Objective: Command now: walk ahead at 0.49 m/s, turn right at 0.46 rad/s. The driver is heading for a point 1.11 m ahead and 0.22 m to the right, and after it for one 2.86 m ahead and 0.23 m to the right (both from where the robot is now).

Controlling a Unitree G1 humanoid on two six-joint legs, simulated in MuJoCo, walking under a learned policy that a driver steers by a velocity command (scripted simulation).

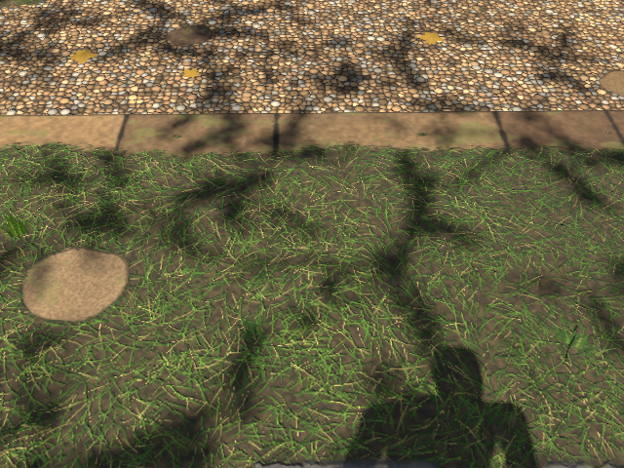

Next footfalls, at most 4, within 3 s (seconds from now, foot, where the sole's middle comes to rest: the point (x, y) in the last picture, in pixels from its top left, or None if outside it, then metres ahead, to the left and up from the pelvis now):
0.32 right None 0.32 -0.18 -0.78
0.88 left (354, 390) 0.69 -0.09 -0.78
1.42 right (474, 314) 0.89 -0.41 -0.78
1.96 left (375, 226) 1.20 -0.19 -0.78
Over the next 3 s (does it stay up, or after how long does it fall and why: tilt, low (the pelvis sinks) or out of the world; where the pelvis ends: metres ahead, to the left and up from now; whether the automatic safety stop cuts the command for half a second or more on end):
stays up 1.24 -0.29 -0.01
